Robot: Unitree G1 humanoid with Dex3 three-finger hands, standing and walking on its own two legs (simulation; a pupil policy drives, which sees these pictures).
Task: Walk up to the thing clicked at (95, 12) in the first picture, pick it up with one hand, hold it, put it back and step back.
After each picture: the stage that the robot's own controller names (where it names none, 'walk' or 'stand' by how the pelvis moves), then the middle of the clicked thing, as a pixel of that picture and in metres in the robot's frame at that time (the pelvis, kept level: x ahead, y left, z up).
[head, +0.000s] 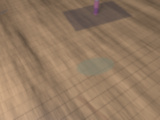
stand; (96, 6) +2.21 -0.26 -0.65
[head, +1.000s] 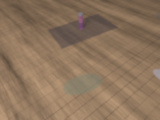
walk; (81, 21) +2.09 +0.14 -0.64
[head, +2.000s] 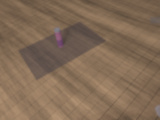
walk; (59, 37) +1.46 +0.35 -0.65
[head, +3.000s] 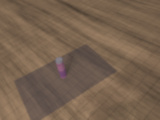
walk; (61, 68) +1.04 +0.28 -0.65
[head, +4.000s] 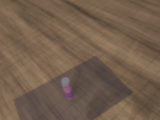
walk; (67, 88) +0.74 +0.22 -0.64
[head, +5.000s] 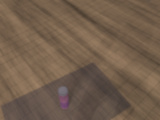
stand; (63, 98) +0.62 +0.14 -0.63
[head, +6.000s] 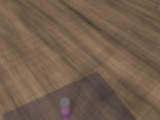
stand; (65, 109) +0.57 +0.13 -0.64
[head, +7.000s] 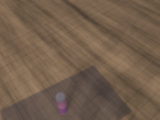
stand; (62, 103) +0.58 +0.16 -0.64
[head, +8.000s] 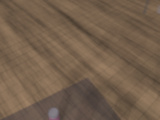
stand; (54, 119) +0.50 +0.18 -0.64
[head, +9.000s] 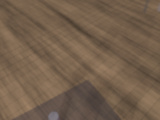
stand; out of the picture +0.48 +0.19 -0.66
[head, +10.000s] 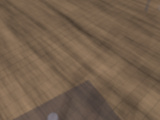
stand; out of the picture +0.47 +0.21 -0.66
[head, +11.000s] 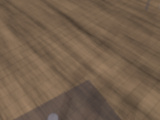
stand; out of the picture +0.46 +0.21 -0.66
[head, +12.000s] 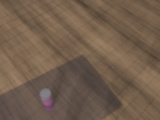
go down; (47, 100) +0.49 +0.20 -0.58
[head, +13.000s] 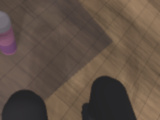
go down; (4, 36) +0.55 +0.22 -0.23
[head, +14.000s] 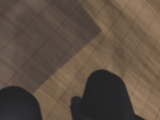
close in; out of the picture +0.55 +0.24 -0.20
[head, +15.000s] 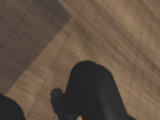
close; out of the picture +0.53 +0.27 -0.17
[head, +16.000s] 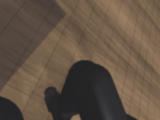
lift; out of the picture +0.52 +0.25 -0.18
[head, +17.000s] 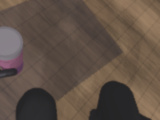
lift; (10, 57) +0.40 +0.22 -0.05
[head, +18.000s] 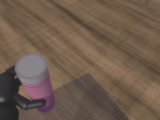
hold; (40, 89) +0.31 +0.13 +0.09
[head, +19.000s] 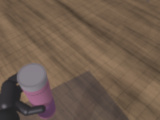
hold; (40, 95) +0.31 +0.14 +0.04
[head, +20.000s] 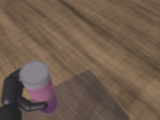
hold; (42, 92) +0.32 +0.13 +0.04
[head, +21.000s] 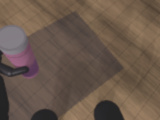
crouch; (22, 57) +0.44 +0.16 -0.04
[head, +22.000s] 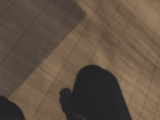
lower; out of the picture +0.51 +0.22 -0.15
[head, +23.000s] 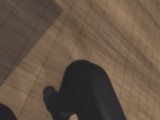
lower; out of the picture +0.50 +0.24 -0.18
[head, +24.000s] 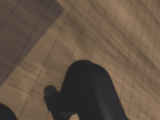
lower; out of the picture +0.50 +0.25 -0.18
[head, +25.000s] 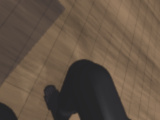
lower; out of the picture +0.50 +0.25 -0.19
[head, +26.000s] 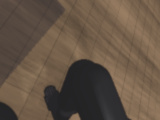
rest; out of the picture +0.50 +0.24 -0.19
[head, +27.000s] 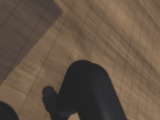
open; out of the picture +0.50 +0.23 -0.19
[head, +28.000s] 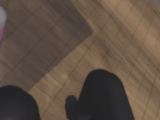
stand; out of the picture +0.50 +0.20 -0.20
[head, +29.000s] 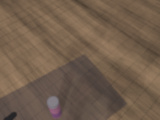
stand; (54, 108) +0.45 +0.15 -0.54
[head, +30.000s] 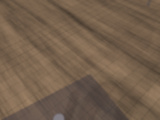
stand; out of the picture +0.44 +0.15 -0.60
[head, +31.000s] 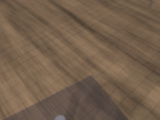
stand; out of the picture +0.43 +0.14 -0.60
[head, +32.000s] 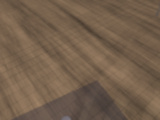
stand; out of the picture +0.46 +0.13 -0.65
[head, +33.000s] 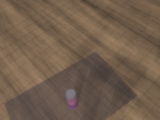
walk; (72, 100) +0.51 +0.08 -0.63
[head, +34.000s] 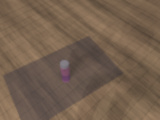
walk; (65, 71) +0.77 +0.11 -0.63
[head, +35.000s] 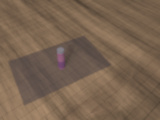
stand; (61, 58) +1.08 +0.18 -0.64
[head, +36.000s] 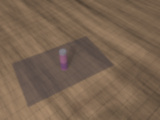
stand; (63, 60) +1.07 +0.17 -0.65
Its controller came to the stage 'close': yes
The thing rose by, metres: 0.68
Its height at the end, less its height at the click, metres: +0.00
